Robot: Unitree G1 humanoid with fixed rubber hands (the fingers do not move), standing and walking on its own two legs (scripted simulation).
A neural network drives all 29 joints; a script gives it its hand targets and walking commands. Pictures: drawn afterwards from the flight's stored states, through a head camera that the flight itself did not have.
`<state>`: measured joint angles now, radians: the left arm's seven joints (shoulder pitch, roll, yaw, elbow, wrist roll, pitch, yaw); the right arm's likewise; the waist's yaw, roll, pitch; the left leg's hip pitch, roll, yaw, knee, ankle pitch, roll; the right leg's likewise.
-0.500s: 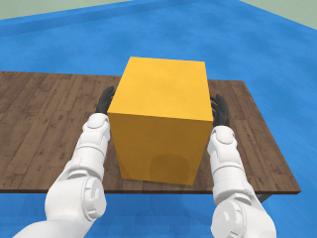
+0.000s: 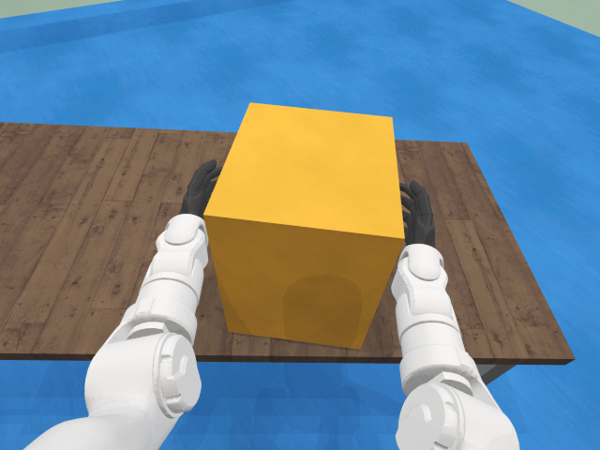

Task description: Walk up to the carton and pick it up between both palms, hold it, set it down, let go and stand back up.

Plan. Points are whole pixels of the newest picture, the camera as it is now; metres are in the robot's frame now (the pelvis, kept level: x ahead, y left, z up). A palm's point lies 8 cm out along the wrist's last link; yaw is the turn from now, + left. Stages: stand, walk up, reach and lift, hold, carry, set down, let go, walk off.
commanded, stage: set down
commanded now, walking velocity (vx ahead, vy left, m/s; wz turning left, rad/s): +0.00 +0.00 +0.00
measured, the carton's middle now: (306, 229) +0.44 -0.01 +0.03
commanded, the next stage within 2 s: none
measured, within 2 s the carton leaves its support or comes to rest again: neither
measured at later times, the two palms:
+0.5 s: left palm (196, 215) +0.42 +0.15 +0.07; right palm (418, 244) +0.37 -0.15 +0.08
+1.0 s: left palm (196, 216) +0.42 +0.15 +0.07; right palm (418, 246) +0.37 -0.15 +0.08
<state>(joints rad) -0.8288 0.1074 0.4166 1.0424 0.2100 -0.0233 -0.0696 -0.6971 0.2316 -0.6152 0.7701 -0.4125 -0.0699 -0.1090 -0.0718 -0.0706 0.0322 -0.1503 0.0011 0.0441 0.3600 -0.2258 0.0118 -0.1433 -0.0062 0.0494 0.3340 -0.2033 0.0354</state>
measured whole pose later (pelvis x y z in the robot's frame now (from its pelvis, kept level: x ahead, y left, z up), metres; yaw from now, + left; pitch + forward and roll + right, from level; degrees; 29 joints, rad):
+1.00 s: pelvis +0.00 +0.00 +0.00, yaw +0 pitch +1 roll +0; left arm -0.83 0.11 0.48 1.04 0.28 -0.07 -0.13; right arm -0.69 0.25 -0.66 0.77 -0.46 -0.11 -0.09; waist -0.08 -0.07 0.04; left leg -0.16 0.00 0.04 0.36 -0.22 0.01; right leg -0.15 -0.01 0.05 0.33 -0.20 0.03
